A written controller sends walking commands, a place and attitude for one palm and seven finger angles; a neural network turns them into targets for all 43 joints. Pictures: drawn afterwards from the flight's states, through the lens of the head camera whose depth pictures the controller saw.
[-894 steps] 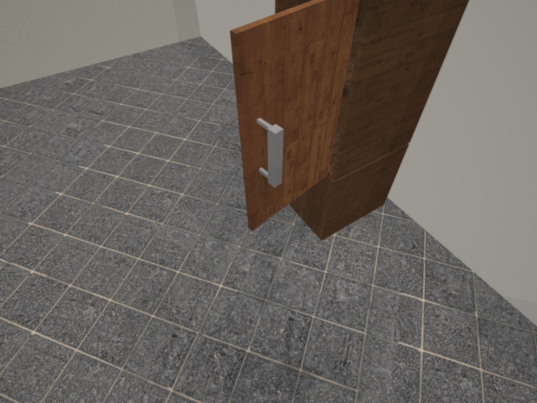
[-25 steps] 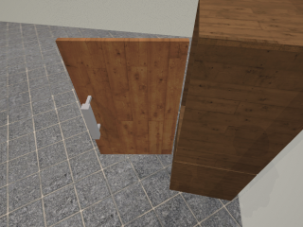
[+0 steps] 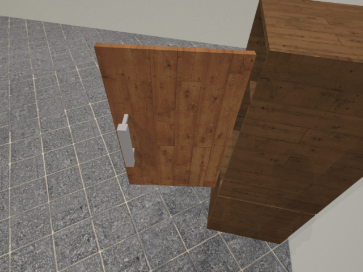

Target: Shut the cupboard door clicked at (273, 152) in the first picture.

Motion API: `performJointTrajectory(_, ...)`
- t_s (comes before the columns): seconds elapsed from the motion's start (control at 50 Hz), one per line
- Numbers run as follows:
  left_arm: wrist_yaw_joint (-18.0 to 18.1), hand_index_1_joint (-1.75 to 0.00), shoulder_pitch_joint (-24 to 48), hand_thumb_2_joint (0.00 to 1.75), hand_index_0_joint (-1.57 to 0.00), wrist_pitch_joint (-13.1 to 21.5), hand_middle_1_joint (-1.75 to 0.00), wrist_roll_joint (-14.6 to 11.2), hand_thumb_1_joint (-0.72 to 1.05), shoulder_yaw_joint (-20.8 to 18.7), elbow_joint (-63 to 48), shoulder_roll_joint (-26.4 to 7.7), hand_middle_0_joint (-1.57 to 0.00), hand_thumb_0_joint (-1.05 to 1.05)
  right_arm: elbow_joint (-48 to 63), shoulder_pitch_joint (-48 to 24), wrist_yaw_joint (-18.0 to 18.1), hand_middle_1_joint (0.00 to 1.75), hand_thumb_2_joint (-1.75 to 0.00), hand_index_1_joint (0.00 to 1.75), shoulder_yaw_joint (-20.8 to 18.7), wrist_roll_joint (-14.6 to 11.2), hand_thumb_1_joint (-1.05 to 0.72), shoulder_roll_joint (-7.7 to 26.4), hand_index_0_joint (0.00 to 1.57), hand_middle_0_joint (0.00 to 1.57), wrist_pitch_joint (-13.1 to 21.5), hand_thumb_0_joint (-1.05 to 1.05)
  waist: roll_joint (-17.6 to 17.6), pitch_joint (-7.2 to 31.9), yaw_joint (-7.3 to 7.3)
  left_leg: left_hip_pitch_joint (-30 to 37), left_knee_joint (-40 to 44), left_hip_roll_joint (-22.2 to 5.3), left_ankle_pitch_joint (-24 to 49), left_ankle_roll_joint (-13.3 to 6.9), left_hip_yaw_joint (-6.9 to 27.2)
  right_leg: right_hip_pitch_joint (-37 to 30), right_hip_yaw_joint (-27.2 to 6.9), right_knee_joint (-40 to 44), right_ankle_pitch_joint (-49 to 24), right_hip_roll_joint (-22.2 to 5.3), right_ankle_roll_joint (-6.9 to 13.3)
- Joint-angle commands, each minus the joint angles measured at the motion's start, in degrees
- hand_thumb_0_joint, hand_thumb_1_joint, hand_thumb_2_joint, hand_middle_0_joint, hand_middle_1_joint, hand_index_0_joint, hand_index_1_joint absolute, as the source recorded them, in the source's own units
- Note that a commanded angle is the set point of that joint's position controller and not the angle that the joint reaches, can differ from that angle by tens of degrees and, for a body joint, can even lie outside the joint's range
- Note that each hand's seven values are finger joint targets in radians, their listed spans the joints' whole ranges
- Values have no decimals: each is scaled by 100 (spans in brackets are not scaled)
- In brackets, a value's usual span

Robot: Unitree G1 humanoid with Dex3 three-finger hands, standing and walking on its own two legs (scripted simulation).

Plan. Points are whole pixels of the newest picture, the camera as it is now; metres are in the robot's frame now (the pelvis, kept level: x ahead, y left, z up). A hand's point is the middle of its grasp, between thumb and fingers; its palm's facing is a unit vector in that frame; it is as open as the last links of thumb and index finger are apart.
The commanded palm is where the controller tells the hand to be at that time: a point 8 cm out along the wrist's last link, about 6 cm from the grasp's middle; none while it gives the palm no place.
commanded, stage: come to a stop and stand still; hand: left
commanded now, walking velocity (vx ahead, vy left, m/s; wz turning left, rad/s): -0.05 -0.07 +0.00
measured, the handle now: (128, 141) +0.48 +0.19 -0.03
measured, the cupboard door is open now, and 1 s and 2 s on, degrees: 100 100 100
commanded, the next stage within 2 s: look again from close up in 1.20 s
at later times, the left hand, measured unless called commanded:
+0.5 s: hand out of the picture +0.03 +0.15 -0.18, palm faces +0.00 -0.99 -0.15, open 7.4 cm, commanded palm none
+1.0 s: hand out of the picture -0.02 +0.19 -0.18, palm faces +0.00 -0.98 -0.20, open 7.4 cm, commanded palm none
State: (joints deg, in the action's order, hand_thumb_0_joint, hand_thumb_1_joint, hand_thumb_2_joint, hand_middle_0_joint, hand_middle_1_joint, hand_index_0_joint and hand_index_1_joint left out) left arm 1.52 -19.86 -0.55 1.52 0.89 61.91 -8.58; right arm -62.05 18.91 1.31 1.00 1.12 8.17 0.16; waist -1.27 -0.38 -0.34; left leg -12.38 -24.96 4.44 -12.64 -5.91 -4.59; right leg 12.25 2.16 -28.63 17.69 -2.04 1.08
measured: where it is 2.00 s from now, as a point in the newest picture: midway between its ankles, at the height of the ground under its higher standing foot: outside the picture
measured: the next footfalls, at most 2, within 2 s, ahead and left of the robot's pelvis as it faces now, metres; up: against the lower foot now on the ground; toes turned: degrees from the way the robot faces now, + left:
none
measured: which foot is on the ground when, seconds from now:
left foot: down 0.00-1.00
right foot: down 0.00-1.00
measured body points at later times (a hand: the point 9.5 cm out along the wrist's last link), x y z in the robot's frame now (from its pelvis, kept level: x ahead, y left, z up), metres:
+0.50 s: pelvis +0.03 +0.00 +0.00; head +0.04 +0.01 +0.45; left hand +0.03 +0.21 -0.17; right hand +0.04 -0.23 -0.15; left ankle +0.01 +0.05 -0.74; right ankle -0.01 -0.13 -0.74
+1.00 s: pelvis -0.02 +0.01 +0.00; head -0.02 +0.02 +0.45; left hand -0.02 +0.24 -0.16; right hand +0.01 -0.22 -0.15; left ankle +0.01 +0.05 -0.74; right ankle -0.01 -0.13 -0.74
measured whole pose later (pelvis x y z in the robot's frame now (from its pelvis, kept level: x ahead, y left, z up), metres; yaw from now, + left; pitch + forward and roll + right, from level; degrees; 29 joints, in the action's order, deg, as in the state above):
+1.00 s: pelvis -0.02 +0.01 +0.00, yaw +0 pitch -2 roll -1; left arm 2.2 -20.1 -0.4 1.5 1.2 60.1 -9.2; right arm -59.0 16.4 0.8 0.5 0.8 10.3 -0.4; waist 0.2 -0.2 -0.1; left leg -12.5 -26.1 4.9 -12.3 -6.5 -5.3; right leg 11.8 1.2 -28.1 14.5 -2.4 -0.5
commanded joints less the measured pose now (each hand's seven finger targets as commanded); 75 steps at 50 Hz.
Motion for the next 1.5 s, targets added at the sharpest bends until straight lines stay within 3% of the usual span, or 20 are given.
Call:
performJointTrajectory(0.0,-12,-30,-310,90,-20,120,-30,7,90,-60,-161,-282,-20,0,145,184,52,30,-90,30,-190,-13,-90,760,20,20,97,0,171,-743,61,-380,1256,-1400,-1649,-57,1710,402,-148,216,211,-39,149)
performJointTrajectory(0.06,30,-30,-435,90,-20,165,-30,-66,90,-37,-22,-251,-20,0,97,154,83,30,-90,30,-115,-35,-90,603,20,20,188,0,207,-552,70,-112,819,-1184,226,98,1306,95,-397,492,-668,-218,144)
performJointTrajectory(0.14,84,-30,-542,90,-20,206,-30,-99,90,-36,89,-318,-20,0,-13,199,113,30,-90,30,-74,-61,-90,573,20,20,253,0,55,-132,33,313,272,-973,1785,205,854,-260,-494,441,-1605,-342,110)
performJointTrajectory(0.18,102,-30,-531,90,-20,209,-30,-114,90,-31,100,-344,-20,0,-71,218,123,30,-90,30,-65,-66,-90,584,20,20,265,0,115,125,19,545,192,-984,2098,218,811,-362,-469,396,-1740,-363,93)
performJointTrajectory(0.4,144,-30,-394,90,-20,171,-30,-101,90,-48,44,-381,-20,0,-160,23,137,30,-90,30,-63,-72,-90,554,20,20,223,0,8,-236,67,472,280,-975,2157,240,796,-425,-469,496,-1868,-407,67)
performJointTrajectory(0.56,126,-30,-252,90,-20,130,-30,-101,90,-61,-1,-440,-20,0,-172,-27,114,30,-90,30,-50,-63,-90,616,20,20,207,0,109,-393,68,406,559,-978,1700,269,880,-379,-468,627,-1319,-417,54)
performJointTrajectory(0.58,327,-30,-418,90,-20,275,-30,8,90,-60,107,-613,-20,0,235,-295,65,30,-90,30,-88,-124,-90,886,20,20,230,0,100,-452,125,256,-422,-1146,3521,460,906,47,-522,489,-2492,-482,-64)
performJointTrajectory(0.6,325,-30,-469,90,-20,333,-30,-20,90,-121,6,-799,-20,0,374,-180,64,30,-90,30,-68,-80,-90,848,20,20,250,0,553,-244,59,243,-534,-968,3835,680,819,-374,-492,292,-3430,-611,123)
performJointTrajectory(0.62,261,-30,-426,90,-20,313,-30,-90,90,-111,-66,-767,-20,0,285,120,87,30,-90,30,-108,-41,-90,698,20,20,279,0,653,152,3,360,-269,-919,3203,699,865,-614,-526,-86,-3096,-647,274)
performJointTrajectory(0.66,231,-30,-355,90,-20,307,-30,-129,90,-57,-100,-598,-20,0,319,94,101,30,-90,30,-118,-48,-90,748,20,20,241,0,304,836,17,601,-360,-1061,2886,446,989,-777,-438,51,-2308,-561,259)
performJointTrajectory(0.68,220,-30,-254,90,-20,277,-30,-120,90,-67,-148,-576,-20,0,375,32,100,30,-90,30,-137,-62,-90,760,20,20,212,0,252,762,-6,577,-291,-1065,2637,403,982,-690,-430,80,-2008,-508,244)
performJointTrajectory(0.72,193,-30,-115,90,-20,216,-30,-106,90,-46,-230,-545,-20,0,441,-50,86,30,-90,30,-135,-50,-90,754,20,20,169,0,60,190,-1,223,-90,-1036,1880,329,1052,-387,-434,204,-1330,-435,230)
performJointTrajectory(0.78,138,-30,-13,90,-20,122,-30,-64,90,-40,-306,-515,-20,0,526,-160,16,30,-90,30,-164,-42,-90,810,20,20,97,0,81,-762,-2,-522,679,-1016,-519,274,1288,125,-482,477,103,-291,192)
performJointTrajectory(0.84,110,-30,-195,90,-20,99,-30,-19,90,-65,-347,-558,-20,0,587,-228,-31,30,-90,30,-210,-23,-90,889,20,20,66,0,155,-963,64,-941,1141,-1033,-1707,254,1452,144,-448,421,281,-213,174)
performJointTrajectory(0.96,88,-30,-432,90,-20,114,-30,-8,90,-82,-385,-544,-20,0,590,-200,-50,30,-90,30,-236,-28,-90,929,20,20,68,0,-59,-622,89,-796,1204,-1036,-1803,222,1394,125,-509,494,342,-205,136)
performJointTrajectory(1.02,84,-30,-466,90,-20,138,-30,-20,90,-82,-382,-541,-20,0,511,-129,-46,30,-90,30,-217,-35,-90,878,20,20,83,0,180,-515,66,-618,1188,-1022,-1612,228,1357,181,-543,542,199,-218,142)
performJointTrajectory(1.1,80,-30,-530,90,-20,162,-30,-23,90,-55,-314,-504,-20,0,399,-70,-45,30,-90,30,-201,-58,-90,823,20,20,99,0,25,-539,61,-532,1175,-1039,-1394,223,1321,211,-557,638,36,-251,130)
performJointTrajectory(1.22,88,-30,-610,90,-20,172,-30,-31,90,-33,-156,-430,-20,0,208,4,-29,30,-90,30,-180,-76,-90,770,20,20,136,0,234,-478,61,-431,1232,-1065,-1222,261,1305,122,-508,621,-247,-283,98)
performJointTrajectory(1.42,112,-30,-565,90,-20,199,-30,-52,90,-3,-7,-352,-20,0,-28,49,-5,30,-90,30,-143,-99,-90,640,20,20,166,0,-57,-536,60,-219,1051,-1019,-493,274,1130,56,-559,765,-614,-380,72)
performJointTrajectory(1.48,120,-30,-502,90,-20,200,-30,-62,90,-2,-3,-359,-20,0,-85,97,-1,30,-90,30,-133,-94,-90,615,20,20,182,0,29,-415,42,-99,1030,-1023,-282,293,1109,-12,-541,737,-701,-392,62)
